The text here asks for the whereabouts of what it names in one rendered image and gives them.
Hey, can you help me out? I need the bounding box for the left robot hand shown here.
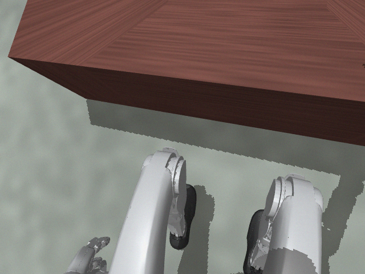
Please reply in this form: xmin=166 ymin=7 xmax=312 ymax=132
xmin=66 ymin=237 xmax=110 ymax=274

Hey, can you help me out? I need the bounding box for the left robot foot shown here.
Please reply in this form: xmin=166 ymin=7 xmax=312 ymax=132
xmin=169 ymin=184 xmax=197 ymax=249

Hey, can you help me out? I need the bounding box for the right robot foot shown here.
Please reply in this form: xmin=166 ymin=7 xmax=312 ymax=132
xmin=243 ymin=209 xmax=264 ymax=274

